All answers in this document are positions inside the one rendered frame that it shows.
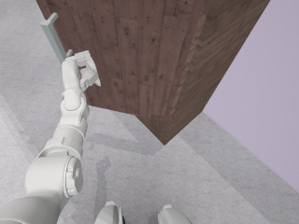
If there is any left robot hand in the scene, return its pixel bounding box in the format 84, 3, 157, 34
62, 50, 101, 91

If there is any left robot thigh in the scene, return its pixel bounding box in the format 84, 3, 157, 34
94, 204, 123, 224

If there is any right robot shin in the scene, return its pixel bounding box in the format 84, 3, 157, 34
163, 204, 172, 210

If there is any left robot forearm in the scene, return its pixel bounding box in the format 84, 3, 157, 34
24, 89, 90, 193

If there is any cupboard door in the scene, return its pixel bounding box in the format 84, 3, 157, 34
36, 0, 205, 122

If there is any handle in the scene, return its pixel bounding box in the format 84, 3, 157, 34
40, 12, 73, 64

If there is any robot left upper arm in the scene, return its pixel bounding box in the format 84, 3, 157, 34
0, 155, 83, 224

